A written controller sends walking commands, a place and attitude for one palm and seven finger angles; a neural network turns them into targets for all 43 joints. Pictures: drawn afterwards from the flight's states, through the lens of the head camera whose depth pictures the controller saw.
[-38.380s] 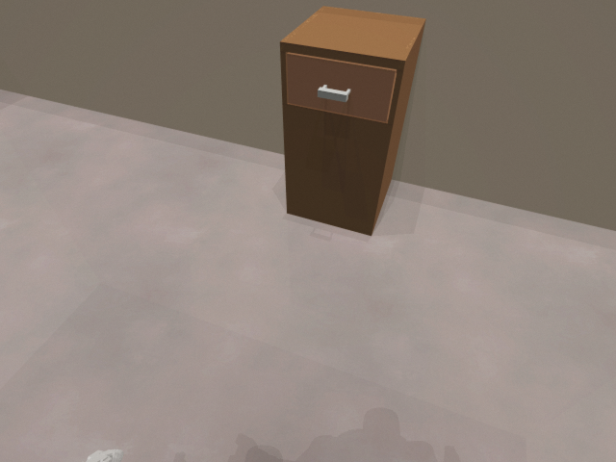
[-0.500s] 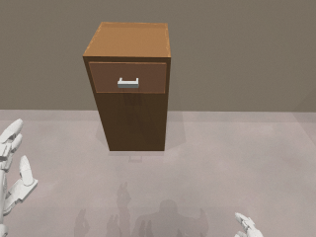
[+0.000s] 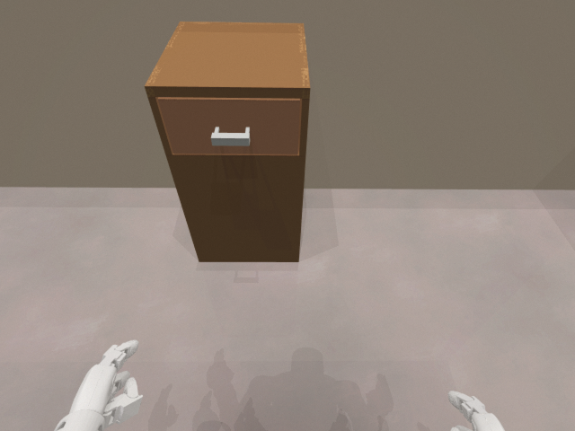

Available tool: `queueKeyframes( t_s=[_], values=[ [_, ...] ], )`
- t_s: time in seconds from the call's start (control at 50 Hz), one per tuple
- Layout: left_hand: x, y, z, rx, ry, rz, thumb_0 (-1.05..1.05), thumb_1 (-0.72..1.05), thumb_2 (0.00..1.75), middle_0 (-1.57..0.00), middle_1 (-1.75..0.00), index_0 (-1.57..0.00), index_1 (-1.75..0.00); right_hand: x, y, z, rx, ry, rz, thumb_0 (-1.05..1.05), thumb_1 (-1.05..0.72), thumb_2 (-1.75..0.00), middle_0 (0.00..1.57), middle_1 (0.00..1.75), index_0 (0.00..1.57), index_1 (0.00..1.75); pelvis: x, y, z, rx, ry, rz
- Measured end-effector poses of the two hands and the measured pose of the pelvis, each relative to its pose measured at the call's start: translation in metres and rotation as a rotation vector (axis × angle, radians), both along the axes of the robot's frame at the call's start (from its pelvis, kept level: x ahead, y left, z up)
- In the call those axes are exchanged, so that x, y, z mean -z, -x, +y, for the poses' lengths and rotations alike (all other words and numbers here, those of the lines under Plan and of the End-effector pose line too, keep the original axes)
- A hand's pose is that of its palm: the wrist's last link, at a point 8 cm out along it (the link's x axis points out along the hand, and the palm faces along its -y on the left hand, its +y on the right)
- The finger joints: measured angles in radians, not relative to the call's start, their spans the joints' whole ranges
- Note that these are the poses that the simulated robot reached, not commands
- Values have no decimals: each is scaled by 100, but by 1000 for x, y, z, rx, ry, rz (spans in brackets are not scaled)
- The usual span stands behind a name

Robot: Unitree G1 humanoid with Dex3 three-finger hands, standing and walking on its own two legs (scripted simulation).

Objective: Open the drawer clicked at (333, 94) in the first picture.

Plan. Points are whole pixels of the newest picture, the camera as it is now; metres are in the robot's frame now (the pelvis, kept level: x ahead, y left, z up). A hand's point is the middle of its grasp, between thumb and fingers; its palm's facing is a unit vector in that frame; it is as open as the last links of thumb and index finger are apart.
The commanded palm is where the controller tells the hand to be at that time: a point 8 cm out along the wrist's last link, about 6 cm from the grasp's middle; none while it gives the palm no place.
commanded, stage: let the arm hang, fingers relaxed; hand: left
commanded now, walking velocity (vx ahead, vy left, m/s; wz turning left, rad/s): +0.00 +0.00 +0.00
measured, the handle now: (231, 134) +0.86 +0.19 -0.09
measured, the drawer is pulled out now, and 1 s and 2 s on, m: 0.00 0.00 0.00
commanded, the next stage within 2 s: look to check the result in 0.92 s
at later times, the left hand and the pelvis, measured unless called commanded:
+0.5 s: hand out of the picture +0.00 +0.21 -0.16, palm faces -0.01 -0.96 -0.27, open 7.4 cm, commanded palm none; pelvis +0.01 +0.00 +0.02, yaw +0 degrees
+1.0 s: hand out of the picture +0.08 +0.19 -0.15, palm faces -0.03 -0.97 -0.24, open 7.4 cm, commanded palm none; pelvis +0.03 -0.01 +0.02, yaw -1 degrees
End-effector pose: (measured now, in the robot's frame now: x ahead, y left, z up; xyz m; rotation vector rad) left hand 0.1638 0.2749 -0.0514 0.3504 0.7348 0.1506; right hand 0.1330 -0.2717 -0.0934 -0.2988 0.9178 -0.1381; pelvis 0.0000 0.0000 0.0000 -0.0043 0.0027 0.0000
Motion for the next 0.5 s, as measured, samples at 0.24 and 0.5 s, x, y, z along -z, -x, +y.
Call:
queueKeyframes(
  t_s=[0.24,0.5],
  values=[
    [94,158,-54,-115,223,661,2,91,90,-21,-30,-20,-30,3,93,-18,103,75,390,1,-91,-90,20,30,20,30,-13,-5,-6,-3,10,-26],
    [71,170,-15,-210,93,684,1,91,90,-21,-30,-20,-30,31,98,27,110,-71,424,1,-91,-90,20,30,20,30,-16,-11,-3,0,3,-40]
  ],
)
